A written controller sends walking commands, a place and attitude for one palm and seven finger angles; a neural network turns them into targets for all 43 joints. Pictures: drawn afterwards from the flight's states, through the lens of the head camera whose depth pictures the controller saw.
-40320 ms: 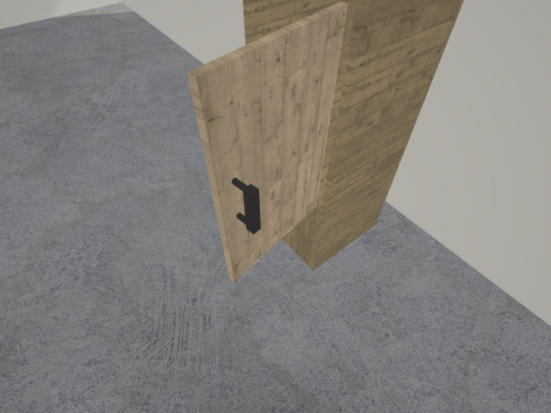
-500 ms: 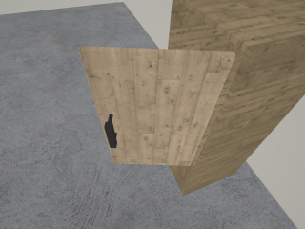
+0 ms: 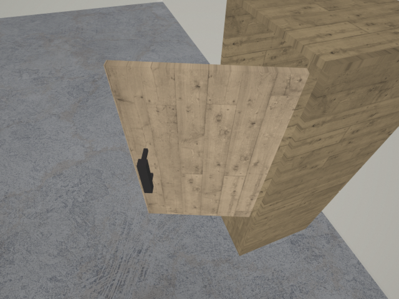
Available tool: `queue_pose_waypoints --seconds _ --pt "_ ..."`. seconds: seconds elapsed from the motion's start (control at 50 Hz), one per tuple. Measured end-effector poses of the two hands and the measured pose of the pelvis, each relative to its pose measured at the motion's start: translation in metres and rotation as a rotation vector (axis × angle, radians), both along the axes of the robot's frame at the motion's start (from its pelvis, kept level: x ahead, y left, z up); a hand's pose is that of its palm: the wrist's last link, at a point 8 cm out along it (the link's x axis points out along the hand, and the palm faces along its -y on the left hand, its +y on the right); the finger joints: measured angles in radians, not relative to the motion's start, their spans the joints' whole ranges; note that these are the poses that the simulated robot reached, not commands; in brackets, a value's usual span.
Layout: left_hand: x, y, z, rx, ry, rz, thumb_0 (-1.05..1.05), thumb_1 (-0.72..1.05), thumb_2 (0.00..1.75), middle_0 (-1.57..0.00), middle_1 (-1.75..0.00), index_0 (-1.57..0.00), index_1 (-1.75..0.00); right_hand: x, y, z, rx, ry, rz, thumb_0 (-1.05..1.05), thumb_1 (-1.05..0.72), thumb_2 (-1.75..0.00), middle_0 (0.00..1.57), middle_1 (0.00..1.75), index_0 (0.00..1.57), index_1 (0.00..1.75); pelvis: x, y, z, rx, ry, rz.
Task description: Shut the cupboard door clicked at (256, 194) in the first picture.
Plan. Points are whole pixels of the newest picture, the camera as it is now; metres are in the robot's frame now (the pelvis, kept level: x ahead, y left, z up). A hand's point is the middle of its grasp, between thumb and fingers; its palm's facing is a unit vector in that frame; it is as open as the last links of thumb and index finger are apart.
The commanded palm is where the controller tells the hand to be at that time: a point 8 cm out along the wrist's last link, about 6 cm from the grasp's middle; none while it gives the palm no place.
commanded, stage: raise the hand and make a fist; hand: left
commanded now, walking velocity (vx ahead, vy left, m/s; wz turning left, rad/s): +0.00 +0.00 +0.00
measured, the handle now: (147, 171) +0.42 +0.17 -0.05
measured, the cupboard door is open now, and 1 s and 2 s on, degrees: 67 67 67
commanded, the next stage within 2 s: bring the fist close to the handle in 1.94 s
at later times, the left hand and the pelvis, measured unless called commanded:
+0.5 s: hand out of the picture +0.11 +0.17 -0.09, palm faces +0.11 -0.99 -0.02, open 5.9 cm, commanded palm +0.11 +0.22 -0.07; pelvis -0.06 -0.02 -0.12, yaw +2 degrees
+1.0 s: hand (105, 291) +0.15 +0.19 -0.06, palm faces +0.02 -1.00 -0.01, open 3.6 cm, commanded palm +0.12 +0.24 -0.06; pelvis -0.06 +0.01 -0.12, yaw +1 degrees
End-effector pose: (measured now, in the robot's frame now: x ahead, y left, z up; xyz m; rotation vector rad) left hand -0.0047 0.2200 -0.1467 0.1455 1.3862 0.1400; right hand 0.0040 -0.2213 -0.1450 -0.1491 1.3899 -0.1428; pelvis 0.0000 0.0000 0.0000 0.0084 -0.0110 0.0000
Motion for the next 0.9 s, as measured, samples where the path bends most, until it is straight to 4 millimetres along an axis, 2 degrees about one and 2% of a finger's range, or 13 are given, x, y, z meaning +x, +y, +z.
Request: queue_pose_waypoints --seconds 0.04,0.06,0.12,0.18,0.22,0.26,0.34,0.44,0.5,0.6,0.68,0.8,0.9 --pt "-0.001 0.0 0.0 0.006 0.0 -0.004 0.0 0.91 0.9 -0.2 -0.3 -0.2 -0.3 0.0 -0.001 0.0 0.0 -0.001 0.0 0.01 -0.91 -0.89 0.2 0.3 0.2 0.3 -0.001 0.001 -0.001 -0.006 0.004 0.002" --pt "0.009 0.005 0.004 0.006 -0.057 0.059 0.01 0.91 0.9 -0.2 -0.3 -0.2 -0.3 0.003 -0.002 0.001 -0.015 -0.039 0.003 0.01 -0.92 -0.89 0.2 0.3 0.2 0.3 -0.003 0.0 -0.002 -0.007 0.003 0.005" --pt "0.069 0.019 0.055 0.071 -0.483 0.089 0.02 0.92 0.9 -0.21 -0.31 -0.21 -0.31 0.026 -0.011 0.011 -0.059 -0.28 0.011 0.01 -0.91 -0.89 0.2 0.3 0.2 0.3 -0.006 -0.001 -0.007 0.008 0.012 0.012" --pt "0.128 0.019 0.104 0.085 -0.878 0.056 0.02 0.92 0.9 -0.23 -0.33 -0.22 -0.33 0.056 -0.021 0.015 -0.059 -0.492 0.052 0.01 -0.91 -0.89 0.2 0.3 0.2 0.3 -0.016 -0.001 -0.019 0.008 0.054 0.043" --pt "0.154 0.015 0.122 0.043 -1.101 0.026 0.02 0.92 0.9 -0.24 -0.35 -0.24 -0.35 0.077 -0.029 0.016 -0.062 -0.602 0.079 0.01 -0.91 -0.89 0.2 0.3 0.2 0.3 -0.025 -0.003 -0.031 0.003 0.101 0.041" --pt "0.164 0.006 0.129 -0.032 -1.293 -0.022 0.01 0.92 0.9 -0.26 -0.38 -0.26 -0.38 0.099 -0.036 0.017 -0.072 -0.698 0.111 0.01 -0.91 -0.89 0.2 0.3 0.2 0.3 -0.034 -0.007 -0.047 0.007 0.153 0.029" --pt "0.147 -0.013 0.105 -0.155 -1.462 -0.152 0.0 0.91 0.9 -0.32 -0.44 -0.32 -0.44 0.136 -0.045 0.014 -0.095 -0.847 0.171 0.01 -0.91 -0.89 0.2 0.3 0.2 0.3 -0.05 -0.013 -0.085 0.014 0.22 0.017" --pt "0.101 -0.008 0.056 -0.145 -1.297 -0.085 0.01 0.9 0.9 -0.42 -0.54 -0.41 -0.54 0.167 -0.038 0.005 -0.097 -0.935 0.228 0.01 -0.91 -0.9 0.2 0.3 0.2 0.3 -0.061 -0.018 -0.116 -0.004 0.245 0.032" --pt "0.086 0.003 0.06 -0.062 -1.299 -0.051 0.02 0.9 0.9 -0.47 -0.59 -0.47 -0.6 0.171 -0.023 -0.005 -0.074 -0.941 0.26 0.01 -0.91 -0.9 0.2 0.3 0.19 0.3 -0.064 -0.02 -0.124 -0.028 0.254 0.043" --pt "0.099 0.006 0.086 -0.05 -1.434 -0.118 0.02 0.9 0.9 -0.56 -0.69 -0.56 -0.69 0.157 0.001 -0.031 -0.014 -0.87 0.277 0.01 -0.91 -0.9 0.2 0.3 0.2 0.3 -0.068 -0.019 -0.129 -0.061 0.271 0.053" --pt "0.121 0.002 0.083 -0.137 -1.375 -0.169 0.02 0.9 0.9 -0.63 -0.77 -0.63 -0.77 0.132 0.01 -0.048 0.017 -0.775 0.216 0.02 -0.9 -0.89 0.2 0.3 0.2 0.3 -0.068 -0.015 -0.126 -0.064 0.282 0.046" --pt "0.132 0.012 0.083 -0.131 -1.29 -0.127 0.02 0.9 0.9 -0.74 -0.89 -0.74 -0.89 0.098 0.005 -0.052 -0.009 -0.672 0.123 0.02 -0.9 -0.89 0.21 0.3 0.2 0.3 -0.061 -0.005 -0.116 -0.055 0.286 0.027" --pt "0.13 0.023 0.09 -0.098 -1.343 -0.112 0.02 0.9 0.9 -0.83 -0.99 -0.83 -0.99 0.089 -0.006 -0.049 -0.064 -0.638 0.123 0.02 -0.9 -0.89 0.21 0.3 0.2 0.3 -0.058 0.004 -0.114 -0.056 0.293 0.024"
